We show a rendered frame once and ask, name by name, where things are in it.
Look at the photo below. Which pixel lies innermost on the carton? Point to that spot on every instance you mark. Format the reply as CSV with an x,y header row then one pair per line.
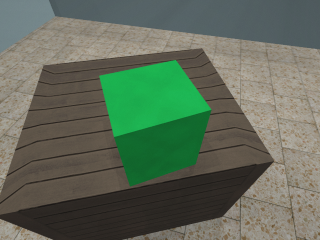
x,y
158,119

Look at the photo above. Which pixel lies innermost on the pedestal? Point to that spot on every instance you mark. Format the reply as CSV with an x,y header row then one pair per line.
x,y
66,180

